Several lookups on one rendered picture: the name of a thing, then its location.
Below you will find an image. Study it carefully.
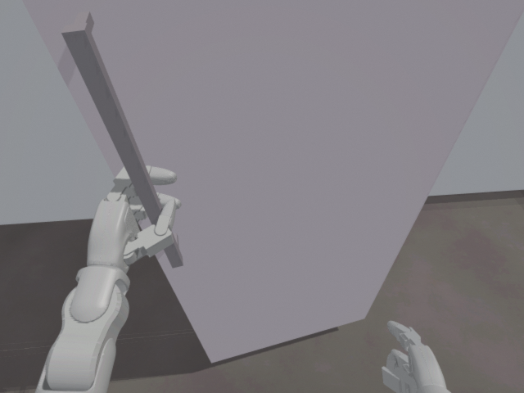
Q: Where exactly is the fridge door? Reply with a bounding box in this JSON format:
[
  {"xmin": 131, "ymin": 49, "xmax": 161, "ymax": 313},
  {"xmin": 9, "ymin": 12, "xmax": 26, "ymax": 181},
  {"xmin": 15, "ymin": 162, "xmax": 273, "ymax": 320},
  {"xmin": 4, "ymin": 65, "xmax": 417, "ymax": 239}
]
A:
[{"xmin": 22, "ymin": 0, "xmax": 524, "ymax": 363}]

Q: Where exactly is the robot left forearm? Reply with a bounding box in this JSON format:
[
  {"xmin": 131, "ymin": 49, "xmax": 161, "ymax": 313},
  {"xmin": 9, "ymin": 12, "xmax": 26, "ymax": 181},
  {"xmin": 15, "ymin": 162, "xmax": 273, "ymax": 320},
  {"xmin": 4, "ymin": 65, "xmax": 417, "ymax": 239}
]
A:
[{"xmin": 35, "ymin": 264, "xmax": 130, "ymax": 393}]

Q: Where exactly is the robot left hand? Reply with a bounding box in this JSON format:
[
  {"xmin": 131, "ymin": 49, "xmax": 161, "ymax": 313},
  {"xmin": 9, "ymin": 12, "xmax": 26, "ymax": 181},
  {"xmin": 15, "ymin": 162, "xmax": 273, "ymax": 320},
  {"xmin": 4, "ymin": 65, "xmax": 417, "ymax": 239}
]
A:
[{"xmin": 87, "ymin": 165, "xmax": 182, "ymax": 274}]

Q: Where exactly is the handle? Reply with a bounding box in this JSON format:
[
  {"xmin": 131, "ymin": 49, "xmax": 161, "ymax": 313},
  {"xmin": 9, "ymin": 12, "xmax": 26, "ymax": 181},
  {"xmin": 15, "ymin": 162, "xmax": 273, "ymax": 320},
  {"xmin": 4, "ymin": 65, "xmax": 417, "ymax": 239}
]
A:
[{"xmin": 61, "ymin": 11, "xmax": 183, "ymax": 268}]

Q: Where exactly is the robot right hand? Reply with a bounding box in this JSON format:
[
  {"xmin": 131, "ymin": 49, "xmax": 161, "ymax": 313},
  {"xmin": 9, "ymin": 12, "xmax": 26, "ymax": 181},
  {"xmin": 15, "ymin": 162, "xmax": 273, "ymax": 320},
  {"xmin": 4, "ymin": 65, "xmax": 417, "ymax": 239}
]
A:
[{"xmin": 382, "ymin": 321, "xmax": 447, "ymax": 393}]

